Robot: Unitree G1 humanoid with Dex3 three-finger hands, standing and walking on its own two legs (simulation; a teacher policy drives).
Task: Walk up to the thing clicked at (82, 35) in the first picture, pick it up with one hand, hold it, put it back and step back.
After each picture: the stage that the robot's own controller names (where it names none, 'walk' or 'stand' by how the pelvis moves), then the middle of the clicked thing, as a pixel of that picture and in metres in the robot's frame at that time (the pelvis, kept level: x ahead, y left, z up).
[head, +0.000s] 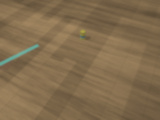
stand; (82, 35) +1.64 -0.01 -0.72
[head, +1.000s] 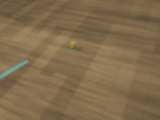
walk; (73, 46) +1.50 +0.22 -0.70
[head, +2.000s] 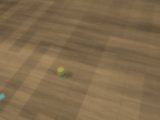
walk; (61, 73) +0.96 +0.29 -0.72
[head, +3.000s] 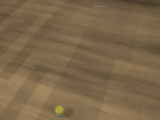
walk; (60, 112) +0.57 +0.24 -0.72
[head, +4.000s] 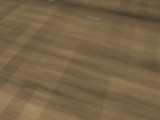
walk; out of the picture +0.41 +0.21 -0.71
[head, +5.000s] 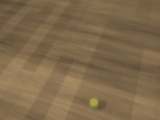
stand; (93, 105) +0.55 -0.02 -0.70
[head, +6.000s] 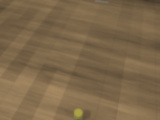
stand; (78, 115) +0.50 +0.04 -0.70
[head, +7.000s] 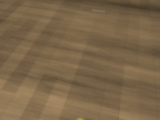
walk; out of the picture +0.48 +0.03 -0.72
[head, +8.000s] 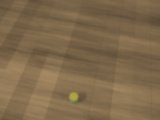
walk; (73, 98) +0.49 +0.06 -0.69
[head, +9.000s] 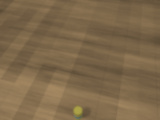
walk; (78, 113) +0.51 +0.05 -0.69
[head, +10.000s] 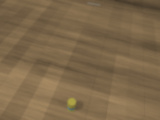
stand; (71, 105) +0.61 +0.06 -0.68
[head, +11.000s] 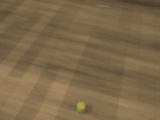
walk; (80, 108) +0.60 +0.02 -0.72
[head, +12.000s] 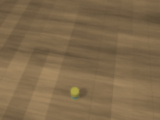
walk; (75, 93) +0.56 +0.07 -0.66
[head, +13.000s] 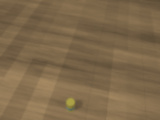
walk; (70, 105) +0.57 +0.05 -0.67
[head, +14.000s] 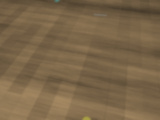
stand; out of the picture +0.52 -0.03 -0.71
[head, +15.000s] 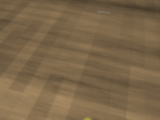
stand; out of the picture +0.49 -0.03 -0.72
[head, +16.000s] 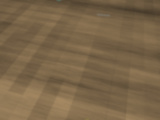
stand; out of the picture +0.50 -0.03 -0.73
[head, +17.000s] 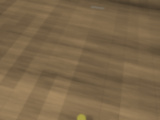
go down; out of the picture +0.49 -0.02 -0.70
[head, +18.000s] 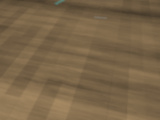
go down; out of the picture +0.50 -0.04 -0.67
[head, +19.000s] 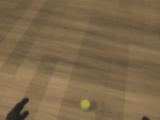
go down; (84, 106) +0.51 -0.03 -0.64
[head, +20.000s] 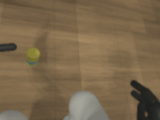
go down; (32, 57) +0.58 +0.00 -0.41
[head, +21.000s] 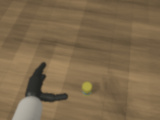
go down; (86, 89) +0.53 -0.03 -0.58
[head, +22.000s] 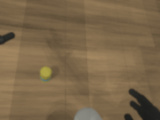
go down; (45, 75) +0.55 +0.00 -0.51
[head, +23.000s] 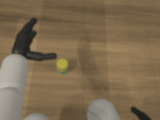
go down; (62, 67) +0.56 -0.02 -0.44
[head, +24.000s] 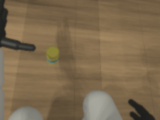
go down; (52, 55) +0.57 -0.01 -0.39
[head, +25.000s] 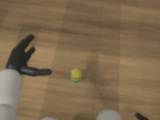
go down; (76, 76) +0.55 -0.02 -0.49
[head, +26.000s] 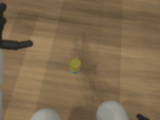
go down; (75, 67) +0.57 -0.02 -0.43
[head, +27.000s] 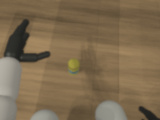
go down; (73, 67) +0.57 -0.02 -0.43
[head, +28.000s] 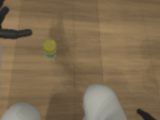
go down; (49, 49) +0.58 +0.01 -0.33
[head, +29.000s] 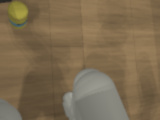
go down; (18, 16) +0.58 +0.05 -0.30
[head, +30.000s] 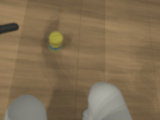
go down; (55, 42) +0.59 +0.02 -0.34
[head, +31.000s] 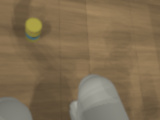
rest palm; (33, 30) +0.60 +0.04 -0.30
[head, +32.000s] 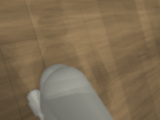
rest palm; out of the picture +0.59 +0.11 -0.28
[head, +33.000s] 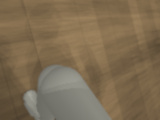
rest palm; out of the picture +0.59 +0.11 -0.31
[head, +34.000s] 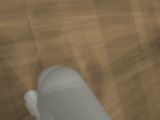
close; out of the picture +0.59 +0.11 -0.31
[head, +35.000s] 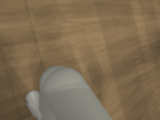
approach; out of the picture +0.59 +0.10 -0.31
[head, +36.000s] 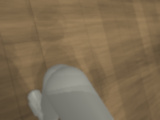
close in; out of the picture +0.59 +0.10 -0.30
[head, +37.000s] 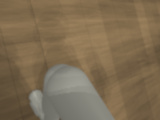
close in; out of the picture +0.59 +0.10 -0.30
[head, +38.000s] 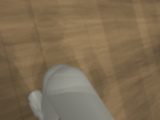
close in; out of the picture +0.59 +0.10 -0.30
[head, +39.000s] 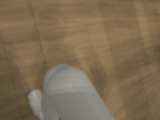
close in; out of the picture +0.59 +0.10 -0.30
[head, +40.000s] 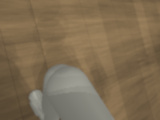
close in; out of the picture +0.59 +0.10 -0.30
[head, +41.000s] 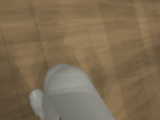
close in; out of the picture +0.59 +0.10 -0.30
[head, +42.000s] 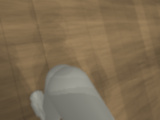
close in; out of the picture +0.59 +0.10 -0.30
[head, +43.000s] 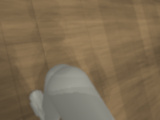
close in; out of the picture +0.59 +0.10 -0.30
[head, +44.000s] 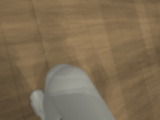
close in; out of the picture +0.59 +0.10 -0.29
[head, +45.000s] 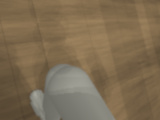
close; out of the picture +0.59 +0.10 -0.29
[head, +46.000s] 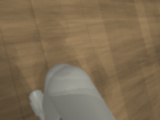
close; out of the picture +0.59 +0.11 -0.29
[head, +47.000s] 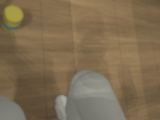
stand; (12, 20) +0.59 +0.08 -0.30
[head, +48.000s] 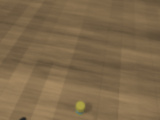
stand; (80, 108) +0.53 -0.03 -0.63
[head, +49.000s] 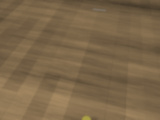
stand; out of the picture +0.50 -0.04 -0.66
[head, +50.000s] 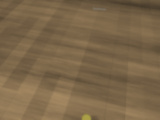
stand; out of the picture +0.50 -0.04 -0.66
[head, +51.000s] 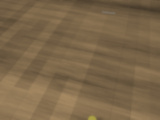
stand; out of the picture +0.51 -0.05 -0.72
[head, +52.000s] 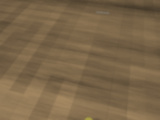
stand; out of the picture +0.50 -0.03 -0.73
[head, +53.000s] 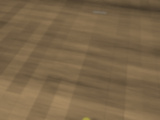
walk; out of the picture +0.50 -0.02 -0.73
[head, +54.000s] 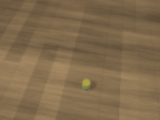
walk; (85, 85) +0.65 -0.03 -0.70
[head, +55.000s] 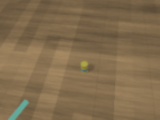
walk; (84, 67) +0.89 +0.04 -0.71
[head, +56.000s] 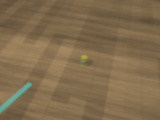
stand; (84, 60) +1.13 -0.01 -0.70
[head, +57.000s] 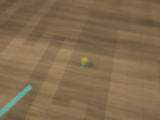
stand; (84, 63) +1.11 -0.03 -0.72
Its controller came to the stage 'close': yes
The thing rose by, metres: 0.00
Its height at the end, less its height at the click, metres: +0.00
